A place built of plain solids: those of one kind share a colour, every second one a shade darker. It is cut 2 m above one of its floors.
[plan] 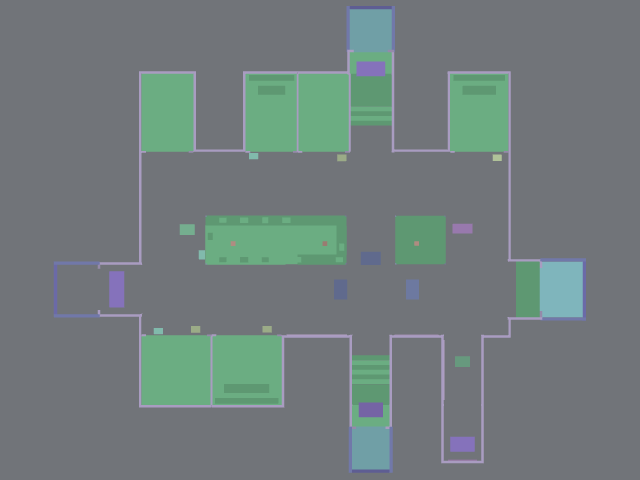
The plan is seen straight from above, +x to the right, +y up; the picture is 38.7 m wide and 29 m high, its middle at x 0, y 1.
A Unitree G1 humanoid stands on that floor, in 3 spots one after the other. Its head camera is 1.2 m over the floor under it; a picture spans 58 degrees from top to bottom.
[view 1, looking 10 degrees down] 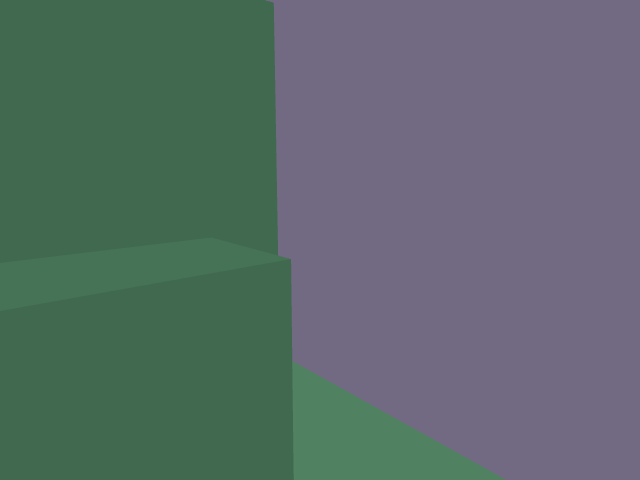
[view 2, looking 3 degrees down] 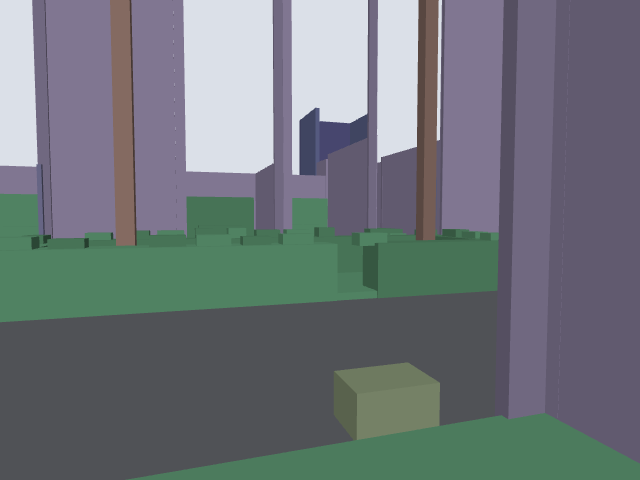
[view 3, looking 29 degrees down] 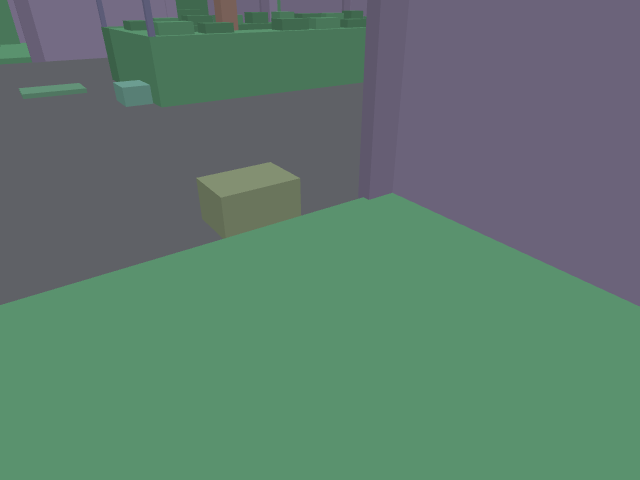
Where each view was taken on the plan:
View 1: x -2.92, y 8.68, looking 49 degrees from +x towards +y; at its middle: wall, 2.34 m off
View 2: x -4.43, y -6.86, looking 72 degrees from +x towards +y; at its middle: piece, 9.20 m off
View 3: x -8.67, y -6.86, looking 55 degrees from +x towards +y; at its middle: piece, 2.48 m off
